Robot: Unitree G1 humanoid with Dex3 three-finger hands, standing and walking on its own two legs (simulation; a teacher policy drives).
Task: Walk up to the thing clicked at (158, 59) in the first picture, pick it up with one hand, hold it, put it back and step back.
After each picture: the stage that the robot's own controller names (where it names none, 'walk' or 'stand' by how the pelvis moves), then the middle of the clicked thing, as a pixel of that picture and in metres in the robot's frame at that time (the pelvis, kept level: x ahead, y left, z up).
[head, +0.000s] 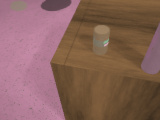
stand; out of the picture +0.45 -0.24 +0.10
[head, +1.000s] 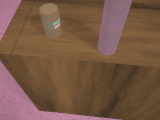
walk; (112, 22) +0.48 -0.03 +0.13
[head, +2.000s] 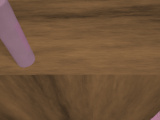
stand; (13, 37) +0.44 +0.27 +0.13
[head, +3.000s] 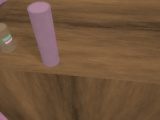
stand; (46, 38) +0.47 +0.21 +0.10
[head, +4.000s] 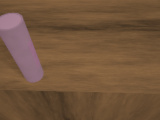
stand; (24, 53) +0.39 +0.22 +0.10
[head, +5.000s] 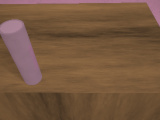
stand; (24, 56) +0.41 +0.24 +0.09
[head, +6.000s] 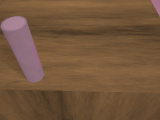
stand; (26, 54) +0.41 +0.23 +0.09
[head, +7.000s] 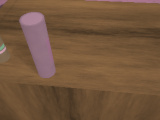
stand; (40, 49) +0.43 +0.19 +0.10
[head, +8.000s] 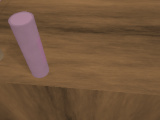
stand; (32, 49) +0.43 +0.22 +0.09
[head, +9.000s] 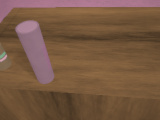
rise first; (38, 56) +0.41 +0.22 +0.10
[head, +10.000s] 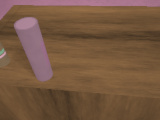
go down; (36, 53) +0.42 +0.22 +0.10
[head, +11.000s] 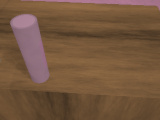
go down; (33, 53) +0.41 +0.21 +0.11
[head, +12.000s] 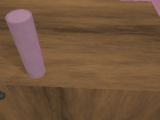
close in; (29, 48) +0.43 +0.21 +0.11
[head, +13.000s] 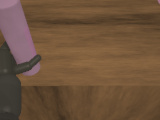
close; (20, 41) +0.42 +0.22 +0.14
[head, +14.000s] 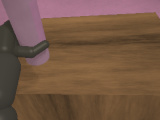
lift; (26, 21) +0.34 +0.16 +0.32
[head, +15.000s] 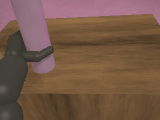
hold; (34, 29) +0.36 +0.16 +0.28
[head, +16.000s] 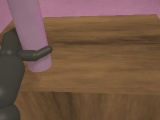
hold; (30, 27) +0.35 +0.17 +0.29
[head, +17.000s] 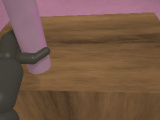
hold; (28, 29) +0.34 +0.17 +0.29
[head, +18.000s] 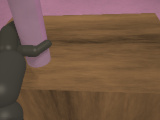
crouch; (29, 21) +0.35 +0.17 +0.30
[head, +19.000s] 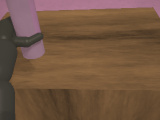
crouch; (24, 15) +0.41 +0.19 +0.28
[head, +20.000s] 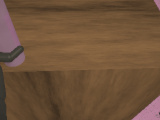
lower; (1, 30) +0.44 +0.24 +0.15
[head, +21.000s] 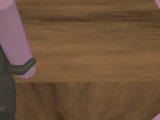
lower; (15, 43) +0.40 +0.22 +0.14
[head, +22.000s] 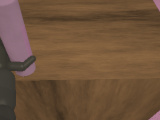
lower; (16, 41) +0.42 +0.22 +0.14
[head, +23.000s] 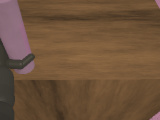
lower; (14, 38) +0.43 +0.22 +0.14
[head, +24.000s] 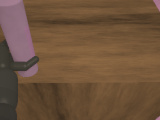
loosen; (19, 41) +0.42 +0.22 +0.14
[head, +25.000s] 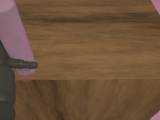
withdraw; (16, 42) +0.42 +0.22 +0.14
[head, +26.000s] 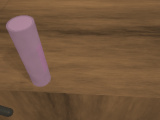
sink last; (33, 56) +0.38 +0.21 +0.12
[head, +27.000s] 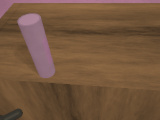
stand; (39, 49) +0.43 +0.22 +0.11
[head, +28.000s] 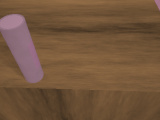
stand; (25, 53) +0.40 +0.23 +0.11
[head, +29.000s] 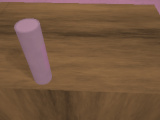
stand; (36, 55) +0.41 +0.20 +0.09
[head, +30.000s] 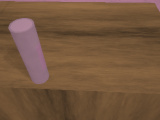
stand; (32, 55) +0.41 +0.21 +0.09
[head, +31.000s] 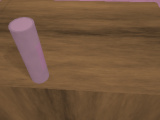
stand; (32, 54) +0.41 +0.21 +0.09
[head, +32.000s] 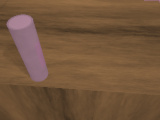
stand; (31, 52) +0.41 +0.21 +0.09
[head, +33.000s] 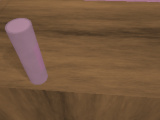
stand; (30, 56) +0.40 +0.22 +0.09
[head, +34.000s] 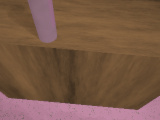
walk; (42, 10) +0.52 +0.17 +0.11
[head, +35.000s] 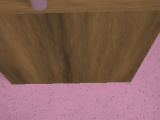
walk; out of the picture +0.72 +0.27 +0.13
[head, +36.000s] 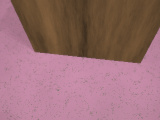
stand; out of the picture +1.02 +0.16 +0.13
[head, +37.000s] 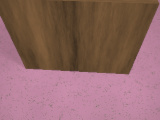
stand; out of the picture +1.00 +0.21 +0.10
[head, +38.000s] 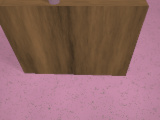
stand; out of the picture +1.03 +0.23 +0.09
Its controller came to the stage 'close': yes
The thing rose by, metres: 0.23
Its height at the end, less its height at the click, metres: +0.00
